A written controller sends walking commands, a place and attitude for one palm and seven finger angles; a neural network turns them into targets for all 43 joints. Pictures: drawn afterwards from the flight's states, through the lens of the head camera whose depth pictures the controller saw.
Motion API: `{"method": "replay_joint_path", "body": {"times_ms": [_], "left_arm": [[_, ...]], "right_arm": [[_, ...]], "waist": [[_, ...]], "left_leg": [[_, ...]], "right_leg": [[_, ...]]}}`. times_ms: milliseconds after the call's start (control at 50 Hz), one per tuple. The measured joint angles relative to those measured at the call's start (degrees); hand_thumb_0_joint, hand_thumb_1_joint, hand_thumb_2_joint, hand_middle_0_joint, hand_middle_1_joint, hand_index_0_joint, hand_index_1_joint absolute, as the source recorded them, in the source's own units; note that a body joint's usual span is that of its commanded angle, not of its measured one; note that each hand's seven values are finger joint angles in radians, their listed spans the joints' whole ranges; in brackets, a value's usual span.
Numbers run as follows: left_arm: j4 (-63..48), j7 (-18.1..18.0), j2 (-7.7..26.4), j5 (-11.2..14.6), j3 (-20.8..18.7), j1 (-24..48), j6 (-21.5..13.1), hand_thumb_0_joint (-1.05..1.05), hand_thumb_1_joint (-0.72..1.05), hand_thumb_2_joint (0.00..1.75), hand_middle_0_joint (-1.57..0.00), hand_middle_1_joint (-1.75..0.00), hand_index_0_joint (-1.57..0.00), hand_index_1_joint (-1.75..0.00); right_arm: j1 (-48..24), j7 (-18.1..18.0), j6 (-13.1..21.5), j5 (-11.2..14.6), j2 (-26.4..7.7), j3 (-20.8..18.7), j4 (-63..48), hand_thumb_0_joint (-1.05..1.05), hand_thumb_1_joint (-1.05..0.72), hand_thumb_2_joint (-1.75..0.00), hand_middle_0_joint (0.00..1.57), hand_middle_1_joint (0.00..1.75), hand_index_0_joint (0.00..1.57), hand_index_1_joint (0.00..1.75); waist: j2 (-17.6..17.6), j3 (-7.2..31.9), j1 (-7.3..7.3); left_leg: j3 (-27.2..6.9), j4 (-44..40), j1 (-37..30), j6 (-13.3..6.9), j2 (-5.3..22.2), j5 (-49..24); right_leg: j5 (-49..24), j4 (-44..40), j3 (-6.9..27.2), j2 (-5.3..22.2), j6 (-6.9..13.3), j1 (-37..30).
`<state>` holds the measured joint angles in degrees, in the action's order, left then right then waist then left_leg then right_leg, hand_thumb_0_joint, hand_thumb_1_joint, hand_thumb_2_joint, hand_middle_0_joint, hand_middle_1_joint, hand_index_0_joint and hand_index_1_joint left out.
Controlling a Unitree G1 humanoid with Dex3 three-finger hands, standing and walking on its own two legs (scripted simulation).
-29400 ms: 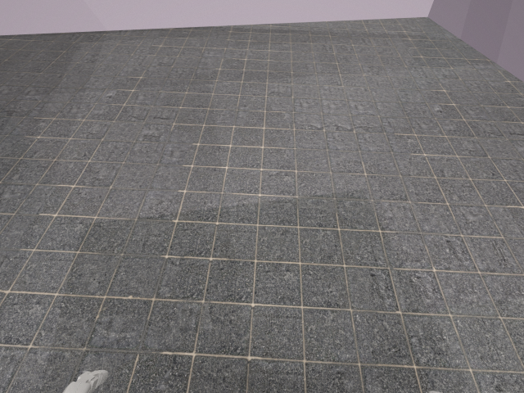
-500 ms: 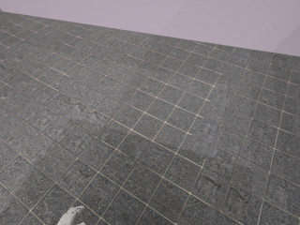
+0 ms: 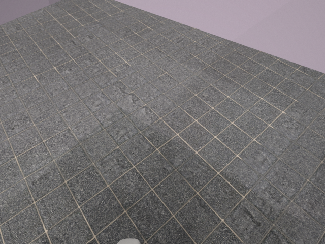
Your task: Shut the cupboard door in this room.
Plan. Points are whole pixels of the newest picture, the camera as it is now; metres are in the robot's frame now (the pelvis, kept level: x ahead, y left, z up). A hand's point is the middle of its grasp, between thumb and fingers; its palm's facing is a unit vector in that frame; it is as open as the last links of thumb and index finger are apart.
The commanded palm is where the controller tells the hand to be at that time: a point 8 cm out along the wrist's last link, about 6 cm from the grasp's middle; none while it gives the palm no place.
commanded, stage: turn or walk to find it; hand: left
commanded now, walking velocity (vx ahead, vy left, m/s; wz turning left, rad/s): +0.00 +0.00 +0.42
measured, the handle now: out of the picture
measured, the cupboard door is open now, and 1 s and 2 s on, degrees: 91 91 91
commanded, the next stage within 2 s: none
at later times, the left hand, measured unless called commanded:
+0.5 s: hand out of the picture +0.06 +0.23 -0.16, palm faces +0.19 -0.95 -0.26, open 7.4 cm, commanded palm none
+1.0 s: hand out of the picture -0.08 +0.18 -0.17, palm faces +0.46 -0.85 -0.25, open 7.4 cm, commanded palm none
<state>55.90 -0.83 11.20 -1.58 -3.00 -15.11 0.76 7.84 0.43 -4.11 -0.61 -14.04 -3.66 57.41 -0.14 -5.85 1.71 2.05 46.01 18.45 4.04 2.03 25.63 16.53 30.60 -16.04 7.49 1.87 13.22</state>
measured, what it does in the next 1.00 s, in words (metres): steps on the spot, turning left: left foot, then right foot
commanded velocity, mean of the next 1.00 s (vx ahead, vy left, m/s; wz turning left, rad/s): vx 0.00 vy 0.00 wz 0.42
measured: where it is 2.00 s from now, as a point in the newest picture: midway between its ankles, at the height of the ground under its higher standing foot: outside the picture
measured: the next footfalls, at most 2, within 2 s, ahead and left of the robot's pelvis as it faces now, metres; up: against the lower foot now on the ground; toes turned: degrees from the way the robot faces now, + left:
left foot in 0.08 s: +0.01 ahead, +0.13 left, +0.00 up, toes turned +7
right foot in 0.54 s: +0.05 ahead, -0.10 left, +0.00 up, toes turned +8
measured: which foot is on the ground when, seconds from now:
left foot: up 0.00-0.06, down 0.08-0.56, up 0.58-1.00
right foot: down 0.00-0.08, up 0.10-0.52, down 0.54-1.00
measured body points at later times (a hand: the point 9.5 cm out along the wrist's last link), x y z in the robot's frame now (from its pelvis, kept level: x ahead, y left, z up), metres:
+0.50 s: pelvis -0.01 +0.01 +0.00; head +0.03 +0.01 +0.45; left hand +0.05 +0.28 -0.14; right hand +0.08 -0.22 -0.16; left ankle -0.03 +0.13 -0.74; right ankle +0.01 -0.11 -0.72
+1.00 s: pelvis -0.03 -0.01 +0.00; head +0.01 +0.00 +0.45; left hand -0.11 +0.23 -0.15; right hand +0.15 -0.22 -0.15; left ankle -0.10 +0.11 -0.70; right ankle +0.01 -0.10 -0.74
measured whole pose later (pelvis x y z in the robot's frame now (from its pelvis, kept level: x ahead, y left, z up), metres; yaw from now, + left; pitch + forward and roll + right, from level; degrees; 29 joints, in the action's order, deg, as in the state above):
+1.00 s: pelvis -0.03 -0.01 +0.00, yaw +25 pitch -1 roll +1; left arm 55.3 -0.8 11.3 -1.6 -2.9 -14.4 0.8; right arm 8.4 0.6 -4.2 -0.6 -13.7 -3.7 57.7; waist -0.4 -6.0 1.3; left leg 2.2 46.7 19.1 4.0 2.1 25.5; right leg 17.1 31.2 -15.6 7.6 1.0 12.2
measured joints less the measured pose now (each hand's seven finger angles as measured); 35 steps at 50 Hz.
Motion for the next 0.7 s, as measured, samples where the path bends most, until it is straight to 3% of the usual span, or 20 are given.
{"method": "replay_joint_path", "body": {"times_ms": [60, 80, 140, 220, 300, 400, 480, 520, 540, 560, 620, 700], "left_arm": [[0.9, 0.0, 1.4, 0.2, -0.5, -0.8, 0.6, 0.0, 0.91, 0.89, -0.2, -0.3, -0.2, -0.29], [1.1, 0.1, 2.0, 0.5, -0.8, -1.1, 0.9, 0.0, 0.91, 0.89, -0.2, -0.3, -0.2, -0.29], [2.1, -0.1, 3.5, 0.6, -1.1, -0.6, 2.9, 0.0, 0.91, 0.89, -0.2, -0.3, -0.2, -0.29], [2.2, 0.4, 3.6, 0.6, -1.2, 1.4, 3.5, 0.01, 0.91, 0.9, -0.2, -0.3, -0.19, -0.29], [0.8, 0.6, 3.3, 0.7, -0.9, 3.2, 2.7, 0.01, 0.91, 0.9, -0.2, -0.3, -0.19, -0.29], [-0.6, 0.4, 2.6, 0.9, -0.6, 5.7, 2.7, 0.0, 0.91, 0.9, -0.2, -0.3, -0.19, -0.29], [-1.8, 0.4, 1.6, 1.2, -0.2, 7.9, 2.2, 0.0, 0.91, 0.9, -0.2, -0.3, -0.19, -0.29], [-2.5, 0.4, 1.1, 1.4, 0.1, 8.6, 1.6, 0.0, 0.91, 0.9, -0.2, -0.3, -0.19, -0.29], [-2.8, 0.4, 0.8, 1.4, 0.3, 8.8, 1.1, 0.0, 0.91, 0.9, -0.2, -0.3, -0.19, -0.29], [-2.9, 0.3, 0.1, 1.2, 0.4, 9.0, 0.5, 0.0, 0.91, 0.9, -0.2, -0.3, -0.19, -0.29], [-3.6, 0.1, -1.4, 0.9, 1.1, 8.5, -0.4, 0.0, 0.91, 0.89, -0.2, -0.3, -0.2, -0.29], [-3.4, -0.1, -2.5, 0.9, 1.3, 6.6, -0.3, 0.0, 0.9, 0.89, -0.2, -0.3, -0.2, -0.29]], "right_arm": [[-1.5, 0.1, 1.2, 0.1, 0.5, 0.5, -1.5, 0.0, -0.91, -0.9, 0.19, 0.3, 0.2, 0.3], [-1.8, 0.2, 1.8, 0.0, 0.7, 0.6, -1.9, 0.0, -0.91, -0.9, 0.19, 0.3, 0.2, 0.3], [-2.4, 0.0, 2.6, -0.3, 2.1, 1.2, -2.6, 0.0, -0.91, -0.9, 0.19, 0.3, 0.2, 0.3], [-1.7, -0.8, 2.7, -0.4, 2.9, 1.8, -2.7, 0.0, -0.91, -0.9, 0.2, 0.3, 0.2, 0.3], [-0.9, -0.9, 2.9, -0.2, 3.4, 2.0, -2.4, 0.0, -0.91, -0.9, 0.2, 0.3, 0.2, 0.3], [1.1, -0.8, 2.8, -0.4, 3.7, 1.6, -2.1, 0.0, -0.91, -0.9, 0.2, 0.3, 0.21, 0.3], [2.9, -0.7, 2.3, -0.7, 3.2, 1.0, -1.5, 0.0, -0.91, -0.9, 0.2, 0.3, 0.21, 0.3], [3.9, -0.7, 2.0, -0.6, 2.8, 0.6, -1.1, 0.0, -0.91, -0.9, 0.2, 0.3, 0.21, 0.3], [4.5, -0.7, 1.9, -0.5, 2.5, 0.4, -0.9, 0.0, -0.91, -0.9, 0.2, 0.3, 0.21, 0.3], [4.8, -0.7, 1.7, -0.3, 1.9, 0.1, -0.5, 0.0, -0.91, -0.9, 0.2, 0.3, 0.21, 0.3], [5.5, -0.7, 0.5, -0.3, 0.8, -0.7, 0.2, 0.0, -0.91, -0.9, 0.2, 0.3, 0.2, 0.3], [5.7, 0.0, -0.3, -0.6, -0.2, -1.4, 1.0, 0.0, -0.91, -0.9, 0.2, 0.3, 0.2, 0.3]], "waist": [[-0.8, 0.2, 0.29], [-1.3, 0.4, 0.33], [-3.2, 0.4, 1.01], [-2.3, 1.0, 0.51], [-1.9, 1.1, 0.22], [-1.2, 1.2, -1.31], [0.1, 0.9, -2.94], [0.8, 1.0, -3.53], [1.1, 1.2, -3.66], [2.6, 0.9, -3.86], [3.6, 0.7, -4.22], [3.3, 0.9, -4.01]], "left_leg": [[2.0, -11.2, -4.4, -0.9, -0.5, -6.1], [2.1, -13.7, -5.2, -2.5, -0.9, -8.6], [2.0, -12.7, -5.3, -5.6, -2.1, -6.7], [-0.3, -17.1, -6.7, -6.1, -2.4, -9.0], [-1.6, -20.5, -7.6, -6.4, -3.2, -11.4], [-3.3, -21.0, -6.9, -6.0, -4.0, -12.2], [-5.0, -19.1, -5.2, -5.0, -4.4, -11.8], [-6.0, -17.3, -3.8, -4.3, -4.8, -11.2], [-6.4, -15.9, -3.0, -3.8, -5.1, -10.6], [-7.3, -13.7, -2.0, -3.5, -4.6, -10.0], [-6.6, 1.9, 3.4, -2.6, -5.5, 0.6], [-4.8, 18.3, 8.1, -1.3, -4.0, -2.1]], "right_leg": [[1.5, 3.6, -1.6, 1.2, -1.3, 1.4], [2.5, 6.0, -1.7, 1.9, -1.9, 2.4], [12.6, 18.0, 5.3, 0.9, -4.5, 6.9], [9.8, 28.7, 10.6, -1.1, -5.9, 11.2], [6.6, 30.7, 13.2, -1.4, -7.0, 13.0], [7.6, 25.1, 14.1, -2.1, -7.7, 11.5], [8.4, 14.9, 13.7, -3.6, -7.2, 7.7], [5.0, 7.8, 13.2, -4.6, -6.8, 4.8], [1.7, 3.2, 12.8, -4.8, -6.1, 2.9], [0.4, 2.0, 11.7, -5.6, -3.7, 2.2], [1.4, 2.7, 9.6, -4.7, 0.1, 1.5], [0.5, -0.3, 7.8, -3.5, 0.5, -0.9]]}}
